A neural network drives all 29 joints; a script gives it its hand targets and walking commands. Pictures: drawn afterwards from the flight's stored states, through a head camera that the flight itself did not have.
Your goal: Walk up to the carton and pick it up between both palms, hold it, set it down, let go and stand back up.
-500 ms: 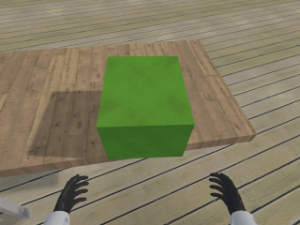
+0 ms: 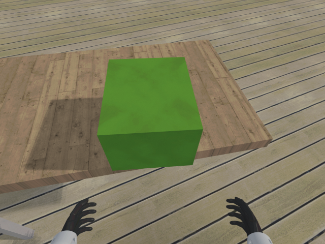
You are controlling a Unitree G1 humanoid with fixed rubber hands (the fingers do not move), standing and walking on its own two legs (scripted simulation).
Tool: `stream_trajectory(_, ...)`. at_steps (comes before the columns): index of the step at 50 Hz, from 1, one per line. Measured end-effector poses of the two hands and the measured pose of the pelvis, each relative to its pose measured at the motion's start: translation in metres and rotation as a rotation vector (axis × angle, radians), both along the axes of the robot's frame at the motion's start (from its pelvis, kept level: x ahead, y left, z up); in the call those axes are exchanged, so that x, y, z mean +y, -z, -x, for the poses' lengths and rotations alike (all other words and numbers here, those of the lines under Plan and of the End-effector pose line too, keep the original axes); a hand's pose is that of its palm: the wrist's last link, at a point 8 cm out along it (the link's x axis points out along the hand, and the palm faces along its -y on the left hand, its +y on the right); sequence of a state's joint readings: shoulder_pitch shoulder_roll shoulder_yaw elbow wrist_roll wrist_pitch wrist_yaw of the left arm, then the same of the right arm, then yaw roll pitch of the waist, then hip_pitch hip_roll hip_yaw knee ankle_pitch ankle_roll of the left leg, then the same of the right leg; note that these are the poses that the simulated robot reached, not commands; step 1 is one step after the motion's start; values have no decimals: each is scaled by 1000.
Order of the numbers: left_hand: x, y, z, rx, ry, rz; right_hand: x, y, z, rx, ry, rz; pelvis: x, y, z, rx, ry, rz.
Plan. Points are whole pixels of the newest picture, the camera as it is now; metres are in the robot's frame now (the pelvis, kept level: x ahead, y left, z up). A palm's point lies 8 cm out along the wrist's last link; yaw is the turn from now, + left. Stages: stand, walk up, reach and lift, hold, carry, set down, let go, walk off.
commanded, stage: let go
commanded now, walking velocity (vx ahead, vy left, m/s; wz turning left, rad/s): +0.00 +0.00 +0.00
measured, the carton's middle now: (150, 111) +0.45 +0.04 +0.04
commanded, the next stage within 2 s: stand in 0.20 s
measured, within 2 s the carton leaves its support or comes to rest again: neither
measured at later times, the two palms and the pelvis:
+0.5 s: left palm out of the picture +0.08 +0.26 -0.11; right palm out of the picture +0.06 -0.25 -0.13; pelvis +0.00 +0.01 -0.01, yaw +0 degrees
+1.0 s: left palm out of the picture -0.03 +0.26 -0.14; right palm out of the picture -0.03 -0.22 -0.14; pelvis -0.02 +0.02 -0.01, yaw +1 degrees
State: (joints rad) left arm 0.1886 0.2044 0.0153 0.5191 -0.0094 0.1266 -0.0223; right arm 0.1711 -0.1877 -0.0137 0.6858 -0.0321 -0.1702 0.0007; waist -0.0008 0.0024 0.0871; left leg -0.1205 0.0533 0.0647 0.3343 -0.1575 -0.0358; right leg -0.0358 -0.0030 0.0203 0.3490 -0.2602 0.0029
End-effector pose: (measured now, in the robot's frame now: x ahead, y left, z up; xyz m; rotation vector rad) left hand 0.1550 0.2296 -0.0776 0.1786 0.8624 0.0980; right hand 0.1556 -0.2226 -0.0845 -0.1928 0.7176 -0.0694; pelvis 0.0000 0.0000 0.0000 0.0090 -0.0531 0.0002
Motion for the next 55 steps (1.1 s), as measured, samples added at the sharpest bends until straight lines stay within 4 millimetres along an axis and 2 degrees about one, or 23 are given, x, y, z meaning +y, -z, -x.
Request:
stream_trajectory(9, -8, 1, -17, -61, 16, 14, -13, -11, -2, -42, 10, 34, 0, 0, -3, -3, 6, 1)
stream_trajectory(12, -9, 0, -18, -63, 12, 23, -11, -13, -5, -52, 8, 31, 1, 0, -3, -5, 6, 1)
stream_trajectory(14, -7, 2, -15, -81, 30, 6, -13, -7, 0, 7, -4, 57, 2, 2, -3, 17, 2, 6)
stream_trajectory(17, 6, 10, 4, -47, 24, -19, -20, 12, 22, 167, 3, 81, 4, 4, -2, 43, -4, 12)
stream_trajectory(20, 19, 22, 32, 34, -7, -38, -25, 28, 51, 290, 34, 73, 5, 6, -2, 60, -6, 14)
stream_trajectory(26, 32, 39, 78, 161, -59, -53, -28, 43, 97, 424, 75, 66, 9, 9, -2, 66, -7, 14)
stream_trajectory(35, 30, 53, 110, 230, -84, -27, -18, 46, 126, 471, 104, 60, 15, 9, 5, 57, -10, 14)
stream_trajectory(48, 30, 64, 179, 405, -126, -9, -1, 55, 181, 593, 140, 30, 22, 7, 21, 53, -14, 15)
stream_trajectory(55, 24, 67, 205, 469, -137, 5, 5, 59, 199, 638, 151, 18, 23, 6, 28, 52, -16, 16)
